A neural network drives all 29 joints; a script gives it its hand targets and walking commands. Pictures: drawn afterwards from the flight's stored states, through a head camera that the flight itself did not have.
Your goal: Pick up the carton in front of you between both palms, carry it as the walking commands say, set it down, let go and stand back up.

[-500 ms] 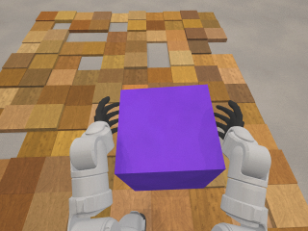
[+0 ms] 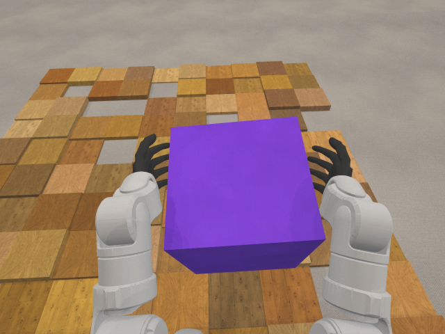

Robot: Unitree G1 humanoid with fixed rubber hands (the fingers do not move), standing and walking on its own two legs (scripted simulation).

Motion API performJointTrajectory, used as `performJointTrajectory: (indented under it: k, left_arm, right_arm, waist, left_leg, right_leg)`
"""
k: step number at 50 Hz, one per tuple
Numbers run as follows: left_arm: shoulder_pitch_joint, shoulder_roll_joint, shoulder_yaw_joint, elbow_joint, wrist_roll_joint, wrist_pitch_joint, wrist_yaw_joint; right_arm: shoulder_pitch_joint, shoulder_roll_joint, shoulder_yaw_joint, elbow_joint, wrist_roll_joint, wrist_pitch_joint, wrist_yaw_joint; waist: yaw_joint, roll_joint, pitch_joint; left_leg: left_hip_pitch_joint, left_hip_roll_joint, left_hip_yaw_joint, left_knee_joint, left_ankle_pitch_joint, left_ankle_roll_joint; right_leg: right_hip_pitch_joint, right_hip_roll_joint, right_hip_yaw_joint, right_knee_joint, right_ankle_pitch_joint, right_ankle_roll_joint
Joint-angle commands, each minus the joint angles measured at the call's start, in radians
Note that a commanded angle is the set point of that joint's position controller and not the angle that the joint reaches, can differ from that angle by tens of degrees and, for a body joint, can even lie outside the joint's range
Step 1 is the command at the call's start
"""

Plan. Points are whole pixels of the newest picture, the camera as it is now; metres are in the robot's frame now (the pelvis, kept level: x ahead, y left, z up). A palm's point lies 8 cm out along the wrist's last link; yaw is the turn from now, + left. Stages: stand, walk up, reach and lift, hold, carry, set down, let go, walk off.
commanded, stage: carry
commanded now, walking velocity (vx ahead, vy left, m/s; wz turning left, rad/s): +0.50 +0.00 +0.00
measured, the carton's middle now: (239, 205) +0.34 +0.03 +0.05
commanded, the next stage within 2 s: none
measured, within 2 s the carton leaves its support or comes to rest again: neither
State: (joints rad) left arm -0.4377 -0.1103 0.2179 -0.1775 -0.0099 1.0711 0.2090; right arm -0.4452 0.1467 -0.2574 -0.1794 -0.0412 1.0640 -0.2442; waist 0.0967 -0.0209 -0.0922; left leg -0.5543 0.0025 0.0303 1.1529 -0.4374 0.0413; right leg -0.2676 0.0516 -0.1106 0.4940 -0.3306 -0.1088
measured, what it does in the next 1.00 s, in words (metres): walks ahead: left foot, then right foot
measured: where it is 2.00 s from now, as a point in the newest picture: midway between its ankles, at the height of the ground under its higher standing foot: (243, 151)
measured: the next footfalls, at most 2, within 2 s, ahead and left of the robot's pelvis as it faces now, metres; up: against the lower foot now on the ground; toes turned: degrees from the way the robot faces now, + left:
left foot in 0.20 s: +0.33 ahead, +0.10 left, -0.01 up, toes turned +3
right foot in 0.58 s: +0.63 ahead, -0.08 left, +0.01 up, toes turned -5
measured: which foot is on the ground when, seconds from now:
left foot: up 0.00-0.18, down 0.20-0.62, up 0.64-0.92, down 0.94-1.00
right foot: down 0.00-0.22, up 0.24-0.56, down 0.58-0.94, up 0.96-1.00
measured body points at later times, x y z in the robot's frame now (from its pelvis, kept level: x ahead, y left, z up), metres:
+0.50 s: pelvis +0.38 +0.04 +0.00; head +0.41 +0.04 +0.45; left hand +0.74 +0.17 +0.08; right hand +0.71 -0.13 +0.10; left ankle +0.30 +0.09 -0.74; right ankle +0.46 -0.09 -0.70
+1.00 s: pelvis +0.75 +0.05 -0.01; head +0.77 +0.07 +0.44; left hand +1.11 +0.22 +0.14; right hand +1.10 -0.09 +0.14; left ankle +0.85 +0.14 -0.73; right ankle +0.60 -0.08 -0.67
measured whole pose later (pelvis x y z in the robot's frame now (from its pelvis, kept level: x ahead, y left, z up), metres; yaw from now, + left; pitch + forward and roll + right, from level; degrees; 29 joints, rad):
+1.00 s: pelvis +0.75 +0.05 -0.01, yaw +0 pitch +4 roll -1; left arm -0.57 -0.10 0.23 -0.15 0.03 1.07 0.32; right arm -0.48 0.20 -0.21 -0.24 -0.10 1.05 -0.26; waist -0.02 -0.01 -0.05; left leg -0.55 0.01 0.10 0.67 -0.17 0.07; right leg -0.29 -0.02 -0.01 1.00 -0.54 -0.02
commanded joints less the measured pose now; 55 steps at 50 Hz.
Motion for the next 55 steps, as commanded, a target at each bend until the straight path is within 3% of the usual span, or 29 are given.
performJointTrajectory:
  k: [1,6,8,10,11,12,13,15,16,19,23,26,28,29,30,31,32,33,35,38,40,43,46,47,48,49,50,52,55]
  left_arm:
    - [-0.61,-0.679,-0.591,-0.069,-0.23,-0.008,-0.024]
    - [-0.573,-0.753,-0.579,0.042,-0.203,-0.014,-0.051]
    - [-0.537,-0.787,-0.563,0.08,-0.158,-0.023,-0.053]
    - [-0.528,-0.819,-0.551,0.092,-0.099,-0.035,-0.053]
    - [-0.541,-0.822,-0.534,0.1,-0.067,-0.039,-0.049]
    - [-0.514,-0.827,-0.512,0.109,-0.052,-0.035,-0.048]
    - [-0.519,-0.826,-0.505,0.12,-0.053,-0.04,-0.044]
    - [-0.579,-0.853,-0.509,0.075,-0.059,-0.071,-0.043]
    - [-0.564,-0.854,-0.5,0.078,-0.048,-0.084,-0.038]
    - [-0.589,-0.917,-0.551,0.081,-0.067,-0.101,-0.049]
    - [-0.536,-0.905,-0.564,0.092,-0.081,-0.099,-0.056]
    - [-0.541,-0.858,-0.568,0.062,-0.089,-0.081,-0.056]
    - [-0.532,-0.823,-0.559,0.065,-0.091,-0.064,-0.054]
    - [-0.521,-0.806,-0.551,0.075,-0.088,-0.057,-0.053]
    - [-0.539,-0.803,-0.551,0.093,-0.081,-0.058,-0.047]
    - [-0.504,-0.799,-0.543,0.111,-0.076,-0.058,-0.045]
    - [-0.466,-0.814,-0.54,0.129,-0.074,-0.059,-0.044]
    - [-0.452,-0.839,-0.547,0.114,-0.097,-0.056,-0.048]
    - [-0.567,-0.905,-0.631,0.023,-0.164,-0.065,-0.064]
    - [-0.691,-0.931,-0.717,-0.062,-0.258,-0.075,-0.09]
    - [-0.696,-0.893,-0.734,-0.081,-0.285,-0.065,-0.089]
    - [-0.655,-0.812,-0.706,-0.083,-0.283,-0.04,-0.073]
    - [-0.608,-0.743,-0.647,-0.05,-0.237,-0.004,-0.047]
    - [-0.605,-0.715,-0.615,-0.038,-0.211,0.01,-0.035]
    - [-0.593,-0.685,-0.573,-0.012,-0.185,0.027,-0.024]
    - [-0.557,-0.662,-0.539,0.017,-0.174,0.048,-0.014]
    - [-0.578,-0.65,-0.514,0.009,-0.166,0.06,-0.005]
    - [-0.636,-0.696,-0.472,0.003,-0.154,0.077,0.001]
    - [-0.682,-0.753,-0.461,0.004,-0.124,0.075,-0.011]
  right_arm:
    - [-0.477,0.567,0.464,-0.008,0.078,0.002,0.0]
    - [-0.474,0.655,0.499,0.066,0.057,0.001,0.026]
    - [-0.497,0.697,0.531,0.062,0.074,-0.002,0.049]
    - [-0.516,0.732,0.563,0.053,0.099,-0.016,0.071]
    - [-0.528,0.741,0.567,0.057,0.103,-0.025,0.078]
    - [-0.557,0.739,0.571,0.08,0.114,-0.039,0.074]
    - [-0.55,0.753,0.592,0.09,0.131,-0.045,0.073]
    - [-0.552,0.83,0.617,0.094,0.149,-0.06,0.082]
    - [-0.559,0.86,0.634,0.094,0.168,-0.069,0.091]
    - [-0.567,0.97,0.673,0.11,0.213,-0.099,0.12]
    - [-0.489,0.928,0.675,0.106,0.199,-0.095,0.107]
    - [-0.468,0.875,0.672,0.08,0.189,-0.08,0.096]
    - [-0.472,0.839,0.662,0.074,0.183,-0.065,0.088]
    - [-0.476,0.826,0.658,0.076,0.182,-0.058,0.083]
    - [-0.504,0.814,0.655,0.065,0.185,-0.05,0.084]
    - [-0.521,0.81,0.661,0.039,0.197,-0.045,0.088]
    - [-0.537,0.832,0.68,0.011,0.208,-0.041,0.094]
    - [-0.555,0.852,0.679,0.006,0.206,-0.042,0.091]
    - [-0.529,0.855,0.628,0.011,0.168,-0.054,0.086]
    - [-0.46,0.828,0.579,0.011,0.106,-0.072,0.075]
    - [-0.445,0.779,0.555,-0.009,0.083,-0.074,0.059]
    - [-0.457,0.667,0.536,-0.07,0.073,-0.057,0.035]
    - [-0.467,0.592,0.538,-0.082,0.088,-0.019,0.026]
    - [-0.454,0.57,0.541,-0.07,0.097,-0.005,0.025]
    - [-0.457,0.546,0.539,-0.061,0.111,0.012,0.024]
    - [-0.504,0.515,0.54,-0.06,0.13,0.024,0.015]
    - [-0.548,0.55,0.564,-0.082,0.171,0.037,0.015]
    - [-0.654,0.634,0.606,-0.125,0.24,0.056,0.037]
    - [-0.743,0.755,0.665,-0.119,0.31,0.062,0.08]
  waist:
    - [-0.031,-0.035,-0.257]
    - [-0.038,-0.136,-0.241]
    - [-0.094,-0.165,-0.279]
    - [-0.185,-0.064,-0.35]
    - [-0.19,0.071,-0.344]
    - [-0.17,0.329,-0.401]
    - [-0.158,0.27,-0.414]
    - [-0.151,0.072,-0.334]
    - [-0.137,0.051,-0.323]
    - [-0.142,0.143,-0.318]
    - [-0.174,0.145,-0.331]
    - [-0.197,0.144,-0.283]
    - [-0.187,0.13,-0.24]
    - [-0.142,0.14,-0.28]
    - [-0.084,0.055,-0.378]
    - [-0.009,-0.126,-0.499]
    - [0.033,-0.359,-0.505]
    - [0.03,-0.182,-0.491]
    - [0.017,0.024,-0.416]
    - [-0.024,0.001,-0.378]
    - [-0.02,-0.069,-0.338]
    - [-0.046,-0.107,-0.302]
    - [-0.152,-0.024,-0.337]
    - [-0.198,0.054,-0.37]
    - [-0.189,0.194,-0.34]
    - [-0.178,0.346,-0.433]
    - [-0.175,0.292,-0.461]
    - [-0.182,0.101,-0.392]
    - [-0.155,0.104,-0.378]
  left_leg:
    - [-0.211,0.013,0.02,-0.167,0.038,-0.005]
    - [0.047,-0.058,0.152,-0.583,0.426,0.013]
    - [0.237,-0.053,0.141,-0.674,0.551,0.033]
    - [0.549,-0.033,0.159,-0.796,0.633,0.007]
    - [0.743,0.04,0.031,-0.759,0.644,0.034]
    - [0.876,0.303,-0.408,-0.746,0.806,0.187]
    - [0.838,0.327,-0.484,-0.771,0.699,0.266]
    - [0.694,0.281,-0.399,-0.804,0.607,0.218]
    - [0.655,0.28,-0.382,-0.831,0.578,0.201]
    - [0.635,0.242,-0.266,-0.85,0.63,0.205]
    - [0.752,0.185,-0.124,-0.763,0.934,0.189]
    - [0.767,0.145,-0.078,-0.715,0.955,0.176]
    - [0.636,0.125,-0.034,-0.716,0.957,0.135]
    - [0.553,0.109,0.023,-0.603,1.044,0.098]
    - [0.353,0.048,0.062,-0.403,1.053,0.02]
    - [0.071,-0.014,0.061,-0.068,0.734,-0.057]
    - [-0.223,-0.122,0.028,0.209,-0.039,-0.096]
    - [-0.319,-0.039,-0.111,0.304,-0.083,-0.057]
    - [-0.333,0.029,-0.132,0.155,-0.041,0.002]
    - [-0.195,0.052,-0.075,-0.073,0.066,0.001]
    - [-0.177,0.054,-0.046,-0.21,0.134,0.0]
    - [0.078,0.015,0.039,-0.546,0.297,-0.003]
    - [0.483,-0.051,0.174,-0.635,0.416,0.012]
    - [0.648,-0.02,0.1,-0.626,0.372,0.02]
    - [0.702,0.199,-0.222,-0.64,0.507,0.037]
    - [0.834,0.345,-0.627,-0.733,0.44,0.195]
    - [0.833,0.382,-0.689,-0.728,0.368,0.26]
    - [0.719,0.323,-0.512,-0.708,0.544,0.237]
    - [0.628,0.29,-0.379,-0.742,0.526,0.193]
  right_leg:
    - [0.394,-0.301,0.345,-0.108,0.699,-0.103]
    - [0.303,-0.177,0.096,-0.071,0.913,-0.013]
    - [0.265,-0.197,0.071,0.003,0.963,0.015]
    - [0.172,-0.137,-0.019,0.335,0.809,0.058]
    - [-0.083,-0.05,0.005,0.515,0.365,0.061]
    - [-0.319,0.061,0.036,0.789,-0.124,0.105]
    - [-0.356,0.016,0.123,0.875,-0.153,0.096]
    - [-0.379,-0.053,0.131,0.732,-0.087,0.082]
    - [-0.375,-0.078,0.138,0.66,-0.057,0.086]
    - [-0.361,-0.096,0.098,0.456,-0.026,0.11]
    - [-0.443,-0.06,0.037,0.286,0.159,0.108]
    - [-0.474,-0.038,-0.005,0.175,0.227,0.092]
    - [-0.287,-0.002,-0.061,0.008,0.31,0.076]
    - [-0.079,0.029,-0.108,-0.05,0.394,0.061]
    - [0.241,-0.026,0.014,0.004,0.461,-0.023]
    - [0.557,-0.201,0.29,-0.03,0.573,-0.141]
    - [0.719,-0.372,0.552,-0.058,0.854,-0.24]
    - [0.735,-0.367,0.521,-0.003,0.785,-0.22]
    - [0.585,-0.334,0.467,-0.028,0.547,-0.119]
    - [0.372,-0.31,0.372,-0.085,0.318,-0.097]
    - [0.313,-0.301,0.315,-0.085,0.339,-0.107]
    - [0.15,-0.234,0.168,-0.11,0.329,-0.037]
    - [0.003,-0.159,0.008,0.122,0.491,0.033]
    - [-0.101,-0.103,-0.001,0.309,0.364,0.054]
    - [-0.242,-0.037,0.007,0.533,-0.106,0.084]
    - [-0.449,0.043,0.076,0.775,-0.224,0.095]
    - [-0.522,-0.008,0.154,0.903,-0.216,0.07]
    - [-0.554,-0.065,0.158,0.864,-0.114,0.063]
    - [-0.498,-0.097,0.15,0.693,-0.054,0.075]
